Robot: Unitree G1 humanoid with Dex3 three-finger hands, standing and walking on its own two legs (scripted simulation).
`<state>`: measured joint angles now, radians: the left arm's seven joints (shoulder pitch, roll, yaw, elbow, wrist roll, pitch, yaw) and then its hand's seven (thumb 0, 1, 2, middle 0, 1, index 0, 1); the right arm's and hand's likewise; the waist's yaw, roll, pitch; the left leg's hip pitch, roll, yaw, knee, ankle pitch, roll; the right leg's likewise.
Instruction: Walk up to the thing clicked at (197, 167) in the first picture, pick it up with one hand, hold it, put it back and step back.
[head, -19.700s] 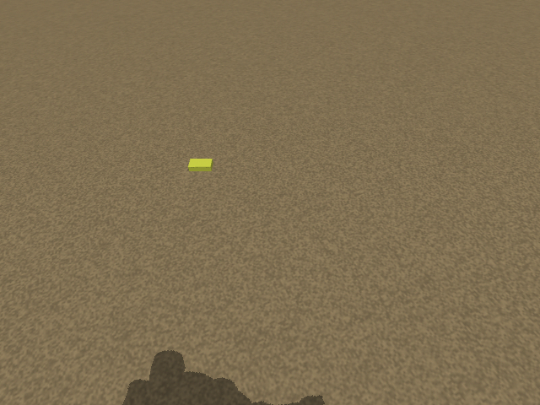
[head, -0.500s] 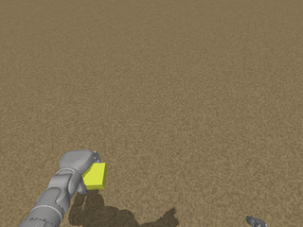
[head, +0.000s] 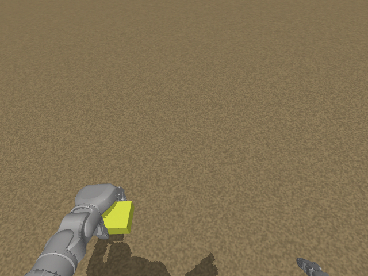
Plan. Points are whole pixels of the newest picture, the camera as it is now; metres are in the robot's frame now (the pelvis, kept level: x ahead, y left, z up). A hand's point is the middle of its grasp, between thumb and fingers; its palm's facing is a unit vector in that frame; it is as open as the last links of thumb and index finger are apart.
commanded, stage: hold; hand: left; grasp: from above
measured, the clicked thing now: (106, 217) +0.30 +0.22 -0.08
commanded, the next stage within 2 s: crouch in 1.04 s
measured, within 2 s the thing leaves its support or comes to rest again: neither
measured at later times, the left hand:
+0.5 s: hand (100, 219) +0.28 +0.22 -0.03, palm faces -0.46 -0.03 -0.89, open 9.7 cm
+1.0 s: hand (100, 222) +0.28 +0.22 -0.03, palm faces -0.46 -0.03 -0.89, open 9.7 cm
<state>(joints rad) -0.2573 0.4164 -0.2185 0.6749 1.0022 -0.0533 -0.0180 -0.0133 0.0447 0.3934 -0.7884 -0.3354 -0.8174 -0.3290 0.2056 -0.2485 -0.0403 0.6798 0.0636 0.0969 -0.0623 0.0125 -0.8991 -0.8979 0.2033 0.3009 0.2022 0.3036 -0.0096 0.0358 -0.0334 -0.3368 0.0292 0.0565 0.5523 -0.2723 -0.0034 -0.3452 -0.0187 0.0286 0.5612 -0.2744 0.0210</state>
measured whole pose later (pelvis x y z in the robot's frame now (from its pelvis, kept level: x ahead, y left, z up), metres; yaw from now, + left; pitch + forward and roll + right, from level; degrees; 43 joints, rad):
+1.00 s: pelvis -0.01 +0.00 +0.01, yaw +0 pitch +0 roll +1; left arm -0.23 0.42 -0.22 0.63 0.99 -0.06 -0.04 -0.02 0.03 0.40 -0.81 -0.31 -0.84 -0.31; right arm 0.17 -0.25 -0.03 0.68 0.07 0.11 -0.07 0.01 -0.90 -0.90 0.20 0.30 0.20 0.30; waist 0.00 0.04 0.00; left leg -0.26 0.03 0.06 0.47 -0.22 -0.01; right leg -0.28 -0.02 0.03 0.50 -0.23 0.02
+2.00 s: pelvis -0.07 +0.01 -0.21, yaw +1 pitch +31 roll -3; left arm -0.67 0.45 -0.07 1.19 1.20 -0.11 0.35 -0.02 0.02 0.42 -0.79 -0.39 -0.80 -0.40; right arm 0.23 -0.23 -0.08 0.75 -0.05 0.00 -0.01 0.01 -0.90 -0.90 0.20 0.30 0.20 0.30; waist -0.14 0.05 -0.20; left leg -1.63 0.03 -0.02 1.67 -0.59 0.01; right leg -1.60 -0.02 0.00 1.64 -0.59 0.03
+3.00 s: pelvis -0.08 +0.00 -0.41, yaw -3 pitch +36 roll -6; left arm -0.92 0.67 0.07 1.43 1.31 -0.24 0.42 -0.01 0.08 0.39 -0.73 -0.44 -0.76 -0.42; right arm 0.15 -0.25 -0.01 0.77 -0.14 -0.06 0.13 0.01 -0.90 -0.90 0.20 0.30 0.20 0.30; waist -0.22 -0.01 -0.07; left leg -2.26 0.03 -0.11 2.31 -0.68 0.00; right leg -2.20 0.00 -0.05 2.25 -0.68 0.03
